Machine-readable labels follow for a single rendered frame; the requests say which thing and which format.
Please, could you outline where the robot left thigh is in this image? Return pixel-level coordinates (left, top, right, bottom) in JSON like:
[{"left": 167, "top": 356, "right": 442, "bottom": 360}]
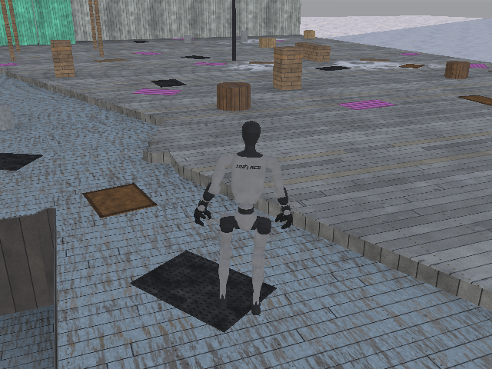
[{"left": 219, "top": 213, "right": 235, "bottom": 259}]

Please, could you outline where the robot right forearm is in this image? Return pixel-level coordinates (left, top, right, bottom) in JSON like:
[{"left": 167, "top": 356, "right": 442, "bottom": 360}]
[{"left": 278, "top": 187, "right": 291, "bottom": 215}]

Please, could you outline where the humanoid robot torso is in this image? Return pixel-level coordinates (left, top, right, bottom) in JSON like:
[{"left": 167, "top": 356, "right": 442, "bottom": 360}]
[{"left": 231, "top": 152, "right": 267, "bottom": 231}]

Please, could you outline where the robot left upper arm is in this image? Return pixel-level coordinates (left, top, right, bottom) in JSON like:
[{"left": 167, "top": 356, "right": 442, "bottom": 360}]
[{"left": 208, "top": 153, "right": 234, "bottom": 194}]

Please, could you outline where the robot right upper arm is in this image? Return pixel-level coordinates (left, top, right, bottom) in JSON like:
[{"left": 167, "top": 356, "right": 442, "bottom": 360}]
[{"left": 265, "top": 155, "right": 286, "bottom": 198}]

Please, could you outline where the robot left hand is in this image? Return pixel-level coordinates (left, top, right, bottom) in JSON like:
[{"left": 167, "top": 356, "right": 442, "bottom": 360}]
[{"left": 194, "top": 208, "right": 211, "bottom": 226}]

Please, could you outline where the robot right hand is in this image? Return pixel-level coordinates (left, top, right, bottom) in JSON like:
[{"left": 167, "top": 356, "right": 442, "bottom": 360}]
[{"left": 275, "top": 213, "right": 293, "bottom": 229}]

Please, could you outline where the robot left forearm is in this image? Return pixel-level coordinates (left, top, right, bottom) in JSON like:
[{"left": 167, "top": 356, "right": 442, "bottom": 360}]
[{"left": 197, "top": 182, "right": 214, "bottom": 211}]

